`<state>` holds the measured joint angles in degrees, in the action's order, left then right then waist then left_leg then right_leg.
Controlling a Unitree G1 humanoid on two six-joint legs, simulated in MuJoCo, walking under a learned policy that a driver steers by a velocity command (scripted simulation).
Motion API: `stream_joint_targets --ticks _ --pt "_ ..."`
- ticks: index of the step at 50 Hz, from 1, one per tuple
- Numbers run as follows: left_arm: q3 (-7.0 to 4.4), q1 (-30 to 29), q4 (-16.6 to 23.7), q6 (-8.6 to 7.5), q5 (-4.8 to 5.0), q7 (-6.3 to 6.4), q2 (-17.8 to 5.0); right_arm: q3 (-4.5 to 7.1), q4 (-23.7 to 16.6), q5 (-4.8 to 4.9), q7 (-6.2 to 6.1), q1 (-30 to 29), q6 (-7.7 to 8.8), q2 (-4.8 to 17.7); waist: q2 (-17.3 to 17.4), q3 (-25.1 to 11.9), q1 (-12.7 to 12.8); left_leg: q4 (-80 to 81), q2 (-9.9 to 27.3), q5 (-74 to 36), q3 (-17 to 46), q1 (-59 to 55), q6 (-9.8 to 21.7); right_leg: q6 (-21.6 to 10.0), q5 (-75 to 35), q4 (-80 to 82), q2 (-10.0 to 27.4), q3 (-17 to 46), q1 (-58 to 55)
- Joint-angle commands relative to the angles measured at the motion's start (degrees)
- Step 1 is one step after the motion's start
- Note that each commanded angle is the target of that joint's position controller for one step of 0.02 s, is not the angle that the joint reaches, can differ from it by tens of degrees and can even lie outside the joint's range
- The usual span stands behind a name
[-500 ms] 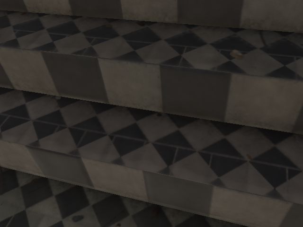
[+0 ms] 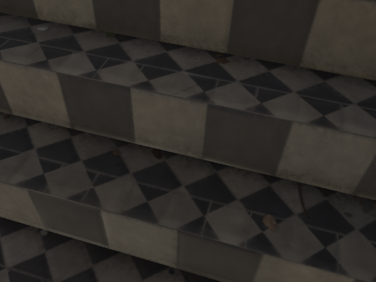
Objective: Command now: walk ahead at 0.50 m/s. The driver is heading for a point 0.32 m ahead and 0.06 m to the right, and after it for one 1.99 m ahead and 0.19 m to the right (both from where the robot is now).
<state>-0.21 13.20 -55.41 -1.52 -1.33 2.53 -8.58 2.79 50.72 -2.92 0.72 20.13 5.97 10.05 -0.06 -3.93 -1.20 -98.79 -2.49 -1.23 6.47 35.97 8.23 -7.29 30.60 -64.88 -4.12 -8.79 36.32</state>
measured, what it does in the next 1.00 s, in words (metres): climbs: left foot 0.21 m higher, then right foot 0.20 m higher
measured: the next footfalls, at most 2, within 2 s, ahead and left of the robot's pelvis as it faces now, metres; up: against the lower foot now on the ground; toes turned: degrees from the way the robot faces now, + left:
left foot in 0.38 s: +0.40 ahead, +0.12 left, +0.21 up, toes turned +8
right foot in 0.82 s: +0.57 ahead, -0.06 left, +0.41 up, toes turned -3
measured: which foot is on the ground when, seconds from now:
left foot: up 0.00-0.36, down 0.38-0.86, up 0.88-1.00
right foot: down 0.00-0.42, up 0.44-0.80, down 0.82-1.00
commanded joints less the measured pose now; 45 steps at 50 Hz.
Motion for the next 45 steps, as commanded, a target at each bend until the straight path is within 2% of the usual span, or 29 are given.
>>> stream_joint_targets --ticks 1,2,5,7,10,12,14,15,16,17,19,20,21,22,24,25,26,28,31,33,36,37,38,39,41,42,43,44,45 --pt "-0.21 1.56 -4.12 -3.06 -0.85 -1.10 3.73 -2.93 -11.95 -0.09 0.01 -4.07 0.52 -8.03 1.99 10.25 -3.93 -29.73 -3.03 6.10 4.96 31.25 1.50 -3.15 3.61 39.93 13.23 33.72 -7.44" --pt "0.46 2.69 -4.47 -3.63 -0.73 -1.31 5.29 -3.13 -11.12 0.70 -0.39 -2.44 -0.34 -7.64 2.75 10.43 -4.50 -28.75 -2.46 7.80 4.02 32.82 0.68 -2.77 -2.16 41.08 12.77 29.19 -8.61" --pt "-0.16 3.76 -3.28 -6.02 0.52 -1.84 0.74 -3.21 -12.75 1.44 -0.90 -5.35 -2.19 -4.51 4.91 11.63 -4.63 -17.48 1.22 6.67 -0.42 34.00 -1.78 -2.22 -12.77 45.39 12.33 20.54 -9.49" --pt "-0.72 8.84 -3.32 -6.96 1.45 -1.53 -1.98 -3.30 -14.83 2.92 -1.94 -11.93 -3.42 -5.25 -0.92 10.92 -1.88 -23.41 1.62 7.67 -6.15 37.95 -1.95 -4.32 -13.32 49.73 14.19 19.67 -12.41" --pt "-1.45 16.94 -4.90 -7.19 0.83 -1.33 -4.37 -4.73 -20.82 2.16 -3.01 -22.37 -3.95 -8.36 -6.95 10.61 1.90 -33.78 4.18 17.21 -6.61 54.55 1.39 -4.61 -9.69 54.05 16.59 20.59 -27.47" --pt "-1.45 21.83 -6.21 -6.56 1.53 -0.96 -2.88 -6.04 -26.16 1.55 -2.08 -30.25 -4.40 -8.44 -5.94 10.62 3.71 -18.85 8.36 18.84 -10.81 51.34 1.73 -3.53 -10.38 60.59 15.25 18.33 -29.62" --pt "-1.67 25.19 -5.59 -5.97 2.07 0.37 -3.63 -6.01 -28.16 1.07 -0.95 -32.15 -5.62 -6.53 -4.03 8.60 6.45 -6.70 8.32 20.63 -17.21 44.79 0.26 -5.62 -30.20 66.40 13.92 15.08 -34.42" --pt "-1.83 28.16 -6.93 -5.44 3.72 1.05 -3.27 -6.74 -28.73 1.87 -0.56 -34.79 -6.11 -8.48 -6.12 7.50 7.89 1.70 8.77 24.36 -19.20 37.03 1.65 -5.55 -44.61 70.35 14.94 12.18 -36.12" --pt "-0.89 21.13 -3.84 -5.34 4.02 1.28 -1.89 -6.83 -25.53 2.64 -0.12 -28.07 -6.09 -8.67 -3.48 2.78 3.58 15.34 4.77 22.89 -24.68 15.10 1.80 -3.58 -72.40 65.99 11.96 5.21 -27.67" --pt "-1.90 21.19 -2.01 -6.70 3.82 1.58 -8.06 -5.88 -23.62 4.31 -0.55 -22.55 -5.67 -7.87 -8.62 -5.39 0.81 18.90 -0.24 26.05 -25.01 -0.70 2.01 -4.08 -113.47 58.01 16.68 6.70 -27.33" --pt "-4.42 16.55 0.36 -9.40 5.73 -0.28 -17.26 -2.89 -17.30 3.71 -1.44 -3.10 -5.92 -1.41 -14.85 -19.50 -10.11 31.46 -2.70 23.72 -17.80 -18.25 2.82 -4.72 -132.27 37.10 20.39 8.26 -36.63" --pt "-4.93 14.76 2.17 -10.39 5.41 -1.49 -16.89 -0.96 -13.79 1.84 -1.40 0.16 -6.08 3.55 -14.31 -22.66 -11.11 38.16 -2.55 26.52 -10.38 -25.41 2.96 -4.05 -122.44 24.31 18.03 9.82 -33.89" --pt "-4.45 15.51 5.73 -11.21 5.70 -3.31 -11.27 1.69 -11.36 -0.70 -2.62 4.40 -6.01 9.79 -0.55 -22.91 -10.42 54.33 12.83 25.52 22.08 -36.52 11.20 -0.20 -96.02 1.76 8.76 11.96 -11.99" --pt "-5.92 8.49 7.10 -10.88 3.01 -4.39 -11.61 3.55 -10.90 -0.67 -3.63 1.50 -7.78 11.95 8.88 -26.76 -11.93 79.65 20.21 31.22 49.18 -32.31 14.29 1.09 -36.94 -36.57 -3.89 13.81 -4.58" --pt "-3.90 -1.65 18.87 -9.36 -1.15 -3.76 -0.25 2.80 -5.95 2.08 -2.26 -10.12 -5.10 8.15 -1.14 -11.52 -1.26 79.02 19.89 45.76 38.68 -19.55 10.96 0.97 -33.71 -63.98 0.28 19.07 12.51" --pt "-1.46 -4.98 22.32 -8.15 -1.54 -2.60 4.72 1.01 -0.93 1.35 -2.59 -7.91 -3.60 2.51 -2.06 0.61 0.57 76.50 19.06 42.48 28.09 -12.46 8.12 -0.75 -29.73 -68.22 0.05 19.45 22.37" --pt "0.57 -3.67 23.35 -7.21 -1.53 -1.93 9.05 -0.61 3.41 0.43 -2.57 -4.43 -2.70 -3.17 -3.73 5.48 2.85 75.79 17.27 30.70 19.73 -8.61 5.26 -2.12 -28.14 -73.47 0.31 21.39 26.73" --pt "1.79 0.46 22.09 -4.91 0.65 -1.45 10.01 -2.05 6.01 0.33 -1.74 -3.13 -0.96 -6.09 -1.87 9.71 6.52 78.59 15.74 17.75 5.72 -6.38 2.00 -1.76 -21.84 -69.71 1.29 20.95 31.35" --pt "2.67 -7.53 23.63 -2.25 2.81 1.11 10.12 -2.16 9.97 1.01 0.67 0.43 2.30 -1.37 3.34 11.51 5.48 86.27 15.08 12.19 -1.59 -7.95 2.27 -2.65 -12.82 -82.37 -1.49 14.81 41.65" --pt "3.73 -14.21 27.75 -1.50 2.30 1.68 9.58 -2.04 10.64 2.25 1.14 0.58 3.18 1.83 0.56 12.61 7.63 89.77 12.53 14.44 -8.09 -6.84 -1.24 -3.07 -12.86 -69.59 1.46 12.68 41.05" --pt "3.62 -19.12 28.04 -0.05 1.56 0.00 5.46 -1.61 9.42 3.66 -1.18 4.63 2.62 4.98 0.23 5.06 4.04 101.96 12.47 0.16 -10.01 -10.64 1.33 -1.14 -20.16 -47.97 4.78 -1.83 25.89" --pt "3.61 -17.74 26.97 -0.42 0.87 -0.07 6.67 -1.07 8.81 3.92 -2.49 5.52 1.96 6.39 3.62 1.81 4.04 101.12 12.88 -13.26 -11.81 -18.78 2.44 -2.05 -17.62 -44.55 6.89 -0.76 22.36" --pt "3.43 -13.62 23.57 -0.92 2.02 -1.06 4.65 -1.19 5.98 5.45 -3.14 0.88 1.54 5.96 -0.48 -2.28 6.30 98.09 9.46 -34.51 -18.94 -15.01 1.80 -2.49 -15.77 -26.75 4.46 -4.94 4.64" --pt "3.62 -11.65 20.87 -1.04 3.11 -1.10 5.65 -0.69 4.87 7.16 -4.01 2.50 1.86 8.70 2.50 -7.79 5.83 92.95 11.38 -62.01 -17.23 -16.70 4.05 -1.75 -15.72 -22.47 0.78 -6.26 -5.59" --pt "2.65 0.92 16.97 -0.44 2.72 -0.84 2.59 1.84 3.61 6.06 -3.52 3.69 3.65 15.85 13.09 -17.68 9.35 74.70 17.10 -92.89 -15.10 -35.76 7.46 -0.66 -2.42 -8.00 -2.04 -3.74 -10.12" --pt "1.56 3.15 15.82 -0.18 1.99 -0.52 0.23 2.28 2.84 6.23 -2.33 3.96 4.23 14.95 14.52 -19.34 10.76 62.89 16.77 -90.58 -13.99 -37.41 7.37 -0.92 4.20 3.40 -3.81 0.54 -14.96" --pt "-0.82 7.28 13.89 -0.21 -0.21 -0.72 -6.07 2.19 -0.29 4.29 -1.39 4.18 4.48 11.15 5.79 -19.56 10.53 46.13 13.20 -67.74 -10.25 -25.38 3.98 -5.46 7.15 11.83 4.70 21.12 -21.77" --pt "-3.53 12.30 8.72 1.63 -0.84 0.97 -11.86 1.83 -3.82 2.76 1.46 -1.39 3.76 3.82 -9.58 -17.16 10.65 21.54 -0.05 -4.86 -7.90 -2.07 1.39 -11.66 26.91 40.26 14.17 56.25 -26.85" --pt "-4.62 5.68 8.95 1.72 -1.25 2.10 -11.02 1.72 -8.06 -0.65 1.79 -7.59 3.13 -0.03 -6.15 -9.71 9.72 -10.93 -4.54 2.90 5.72 13.86 0.24 -10.04 32.06 51.28 16.30 68.70 -21.05"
